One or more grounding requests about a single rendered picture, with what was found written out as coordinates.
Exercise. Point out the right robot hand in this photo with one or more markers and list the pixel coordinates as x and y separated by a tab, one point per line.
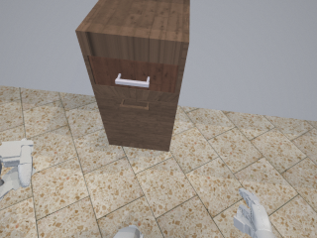
254	219

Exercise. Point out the drawer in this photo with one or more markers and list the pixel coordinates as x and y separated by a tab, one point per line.
163	76

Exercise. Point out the robot left shin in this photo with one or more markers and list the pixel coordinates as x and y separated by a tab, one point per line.
133	226

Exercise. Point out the handle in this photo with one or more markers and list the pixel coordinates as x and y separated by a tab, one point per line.
134	107
130	82

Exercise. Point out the left robot thigh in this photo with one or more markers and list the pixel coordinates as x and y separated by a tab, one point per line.
129	232

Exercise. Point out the left robot hand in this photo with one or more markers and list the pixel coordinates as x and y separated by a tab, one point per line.
16	154

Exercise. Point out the cabinet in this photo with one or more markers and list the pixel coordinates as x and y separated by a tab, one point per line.
142	30

